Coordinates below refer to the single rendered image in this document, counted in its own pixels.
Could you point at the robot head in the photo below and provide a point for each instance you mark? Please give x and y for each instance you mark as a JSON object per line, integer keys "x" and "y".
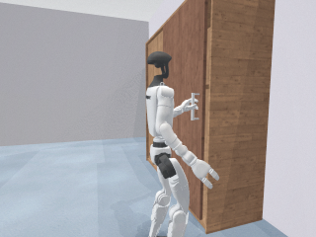
{"x": 159, "y": 59}

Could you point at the handle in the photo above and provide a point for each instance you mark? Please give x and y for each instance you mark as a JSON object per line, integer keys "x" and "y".
{"x": 192, "y": 103}

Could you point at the right robot hand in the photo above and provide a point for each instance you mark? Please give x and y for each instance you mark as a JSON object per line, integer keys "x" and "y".
{"x": 200, "y": 169}

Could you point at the left robot forearm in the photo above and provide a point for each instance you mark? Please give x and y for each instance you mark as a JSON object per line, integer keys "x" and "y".
{"x": 178, "y": 110}

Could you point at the left robot hand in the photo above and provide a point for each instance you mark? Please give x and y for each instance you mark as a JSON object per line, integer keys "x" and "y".
{"x": 186, "y": 105}

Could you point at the right robot upper arm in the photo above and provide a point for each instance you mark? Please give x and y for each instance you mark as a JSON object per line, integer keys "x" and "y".
{"x": 165, "y": 96}

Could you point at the right robot forearm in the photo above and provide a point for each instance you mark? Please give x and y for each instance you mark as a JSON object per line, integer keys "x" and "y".
{"x": 171, "y": 139}

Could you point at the robot right thigh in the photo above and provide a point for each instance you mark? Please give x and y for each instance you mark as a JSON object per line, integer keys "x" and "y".
{"x": 170, "y": 168}

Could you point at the wardrobe door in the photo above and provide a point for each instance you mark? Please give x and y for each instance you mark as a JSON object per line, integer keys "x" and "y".
{"x": 185, "y": 40}
{"x": 155, "y": 45}

